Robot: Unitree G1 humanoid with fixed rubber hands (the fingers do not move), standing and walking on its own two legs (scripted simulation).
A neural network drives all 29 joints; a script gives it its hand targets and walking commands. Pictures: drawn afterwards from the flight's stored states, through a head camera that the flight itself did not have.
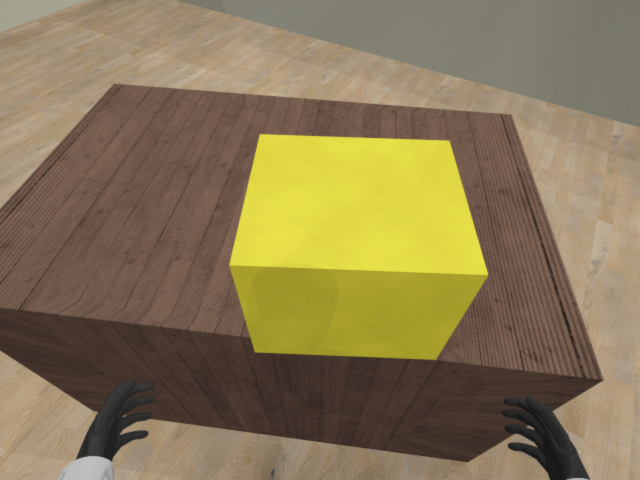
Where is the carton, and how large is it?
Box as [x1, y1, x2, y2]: [229, 134, 487, 359]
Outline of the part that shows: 260,134 229,264 254,350 256,352 435,359 487,276 486,268 449,141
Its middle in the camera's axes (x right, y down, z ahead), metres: +0.04 +0.01 +0.59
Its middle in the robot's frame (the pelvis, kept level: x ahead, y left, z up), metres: +0.44 -0.02 +0.01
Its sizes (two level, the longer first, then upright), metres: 0.284 0.242 0.235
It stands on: a pedestal, 0.67 m high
